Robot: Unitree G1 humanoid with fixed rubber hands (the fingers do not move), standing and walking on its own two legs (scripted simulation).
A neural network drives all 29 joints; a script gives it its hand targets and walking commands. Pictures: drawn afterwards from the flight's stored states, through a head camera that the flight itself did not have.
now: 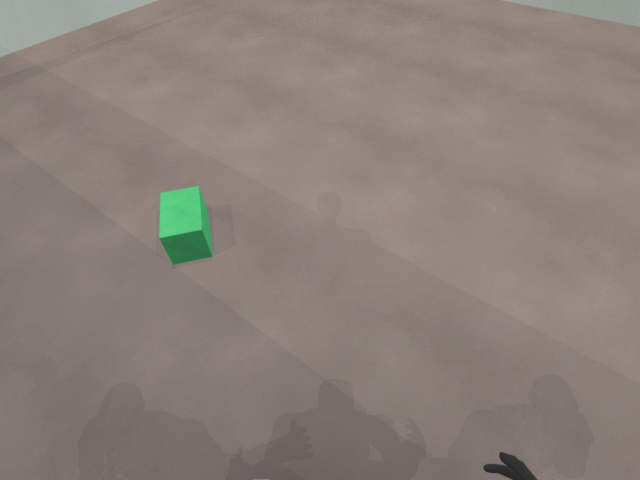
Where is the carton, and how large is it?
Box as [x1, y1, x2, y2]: [159, 186, 211, 264]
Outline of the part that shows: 198,186 163,192 160,195 159,238 173,264 211,256 208,213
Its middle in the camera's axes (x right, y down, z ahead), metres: -0.57 -0.07 +1.62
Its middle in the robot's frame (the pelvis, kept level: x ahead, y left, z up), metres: +1.16 +0.64 -0.70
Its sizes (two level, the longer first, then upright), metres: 0.264 0.160 0.167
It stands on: the floor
